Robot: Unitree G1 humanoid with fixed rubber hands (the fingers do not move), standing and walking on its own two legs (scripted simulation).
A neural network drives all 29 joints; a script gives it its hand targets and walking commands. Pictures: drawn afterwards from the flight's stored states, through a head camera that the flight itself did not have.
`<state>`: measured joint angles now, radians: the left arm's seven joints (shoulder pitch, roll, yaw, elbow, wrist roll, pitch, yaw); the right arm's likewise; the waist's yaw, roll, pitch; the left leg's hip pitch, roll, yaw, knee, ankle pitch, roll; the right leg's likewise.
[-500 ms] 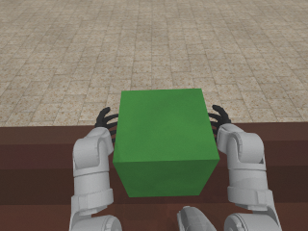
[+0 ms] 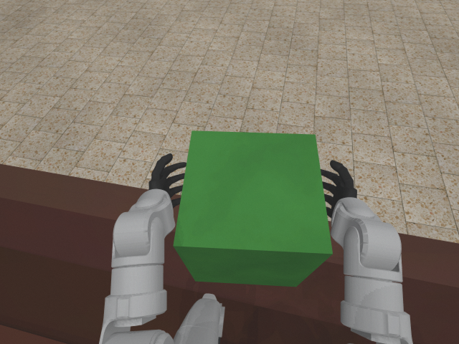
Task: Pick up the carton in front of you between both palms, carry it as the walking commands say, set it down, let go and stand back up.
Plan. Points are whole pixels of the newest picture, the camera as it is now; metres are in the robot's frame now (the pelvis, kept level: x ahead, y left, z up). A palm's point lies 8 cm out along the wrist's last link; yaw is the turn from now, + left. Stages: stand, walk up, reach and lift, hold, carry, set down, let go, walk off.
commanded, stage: carry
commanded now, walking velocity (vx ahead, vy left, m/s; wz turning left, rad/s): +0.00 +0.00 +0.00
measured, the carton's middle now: (248, 215) +0.33 +0.03 +0.00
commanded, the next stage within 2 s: none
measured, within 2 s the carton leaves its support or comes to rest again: neither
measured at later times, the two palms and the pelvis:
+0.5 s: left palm (208, 111) +0.67 +0.17 -0.05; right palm (319, 117) +0.65 -0.13 -0.04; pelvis +0.34 +0.04 -0.12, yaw +0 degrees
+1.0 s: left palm (220, 75) +1.01 +0.18 -0.17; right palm (298, 81) +1.01 -0.12 -0.19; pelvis +0.69 +0.02 -0.26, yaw -1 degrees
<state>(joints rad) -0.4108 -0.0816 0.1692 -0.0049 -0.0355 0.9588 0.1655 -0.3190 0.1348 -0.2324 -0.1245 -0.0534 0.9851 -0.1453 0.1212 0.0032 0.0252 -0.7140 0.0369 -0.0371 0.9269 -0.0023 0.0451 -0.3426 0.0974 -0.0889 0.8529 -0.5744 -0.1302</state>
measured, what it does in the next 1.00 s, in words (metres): goes down: left foot 0.12 m lower, then right foot 0.12 m lower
